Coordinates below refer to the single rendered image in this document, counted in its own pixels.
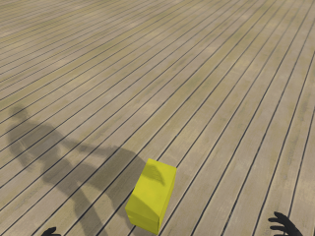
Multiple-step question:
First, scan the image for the robot left hand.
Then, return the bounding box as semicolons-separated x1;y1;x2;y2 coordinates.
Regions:
41;226;61;236

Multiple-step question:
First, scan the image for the robot right hand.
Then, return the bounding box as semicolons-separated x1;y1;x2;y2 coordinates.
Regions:
268;211;303;236

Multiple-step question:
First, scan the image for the carton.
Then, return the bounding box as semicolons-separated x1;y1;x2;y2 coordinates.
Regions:
125;158;177;235

